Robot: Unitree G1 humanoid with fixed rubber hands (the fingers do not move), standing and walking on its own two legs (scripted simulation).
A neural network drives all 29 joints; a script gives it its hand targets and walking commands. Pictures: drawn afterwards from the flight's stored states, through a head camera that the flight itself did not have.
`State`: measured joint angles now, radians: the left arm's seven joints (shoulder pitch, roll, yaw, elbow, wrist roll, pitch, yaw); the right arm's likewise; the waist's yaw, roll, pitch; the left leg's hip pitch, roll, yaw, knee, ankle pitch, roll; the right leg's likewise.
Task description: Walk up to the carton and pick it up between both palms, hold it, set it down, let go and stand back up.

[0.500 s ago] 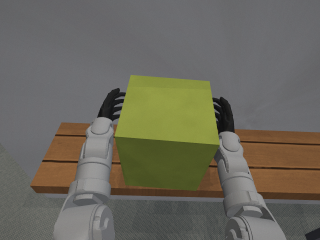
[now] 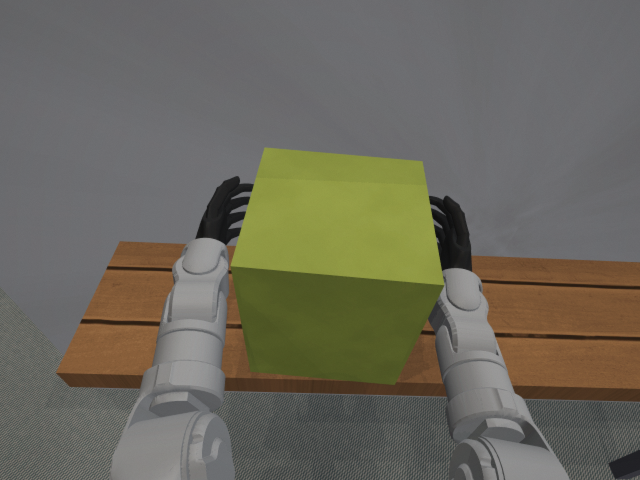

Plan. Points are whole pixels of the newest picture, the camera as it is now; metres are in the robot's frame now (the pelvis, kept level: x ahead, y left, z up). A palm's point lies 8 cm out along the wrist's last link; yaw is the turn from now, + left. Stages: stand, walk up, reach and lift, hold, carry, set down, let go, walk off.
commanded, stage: set down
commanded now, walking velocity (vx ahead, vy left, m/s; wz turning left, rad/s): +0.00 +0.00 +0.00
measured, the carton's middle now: (332, 271) +0.39 -0.04 +0.05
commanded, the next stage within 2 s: none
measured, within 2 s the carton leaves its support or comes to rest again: neither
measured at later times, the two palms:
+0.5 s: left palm (210, 252) +0.40 +0.13 +0.08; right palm (448, 283) +0.35 -0.19 +0.06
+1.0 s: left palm (187, 279) +0.36 +0.15 +0.07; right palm (480, 322) +0.30 -0.22 +0.05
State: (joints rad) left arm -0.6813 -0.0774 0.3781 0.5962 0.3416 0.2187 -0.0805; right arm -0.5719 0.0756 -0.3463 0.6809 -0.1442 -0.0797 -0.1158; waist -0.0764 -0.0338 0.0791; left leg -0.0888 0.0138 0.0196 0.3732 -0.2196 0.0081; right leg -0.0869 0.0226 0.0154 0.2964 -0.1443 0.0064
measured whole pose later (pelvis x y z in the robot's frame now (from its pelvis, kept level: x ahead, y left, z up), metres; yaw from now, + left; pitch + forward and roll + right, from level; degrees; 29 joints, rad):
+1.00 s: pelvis -0.01 +0.00 +0.00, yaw +0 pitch -4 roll -1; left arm -0.48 0.06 0.20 0.57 0.08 0.19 0.04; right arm -0.33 -0.13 -0.05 0.67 0.22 -0.09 -0.16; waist -0.08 -0.03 0.06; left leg -0.09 0.01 0.02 0.37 -0.21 0.01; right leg -0.09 0.02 0.01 0.30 -0.14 0.00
